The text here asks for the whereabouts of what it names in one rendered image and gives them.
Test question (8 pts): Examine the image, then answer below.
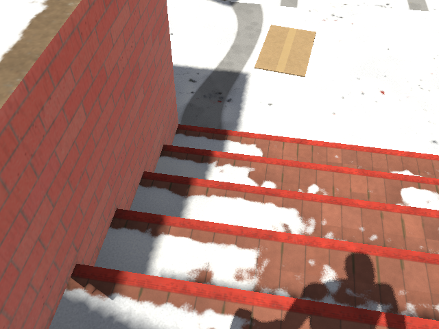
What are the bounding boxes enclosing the stairs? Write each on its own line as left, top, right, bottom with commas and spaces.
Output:
49, 124, 439, 329

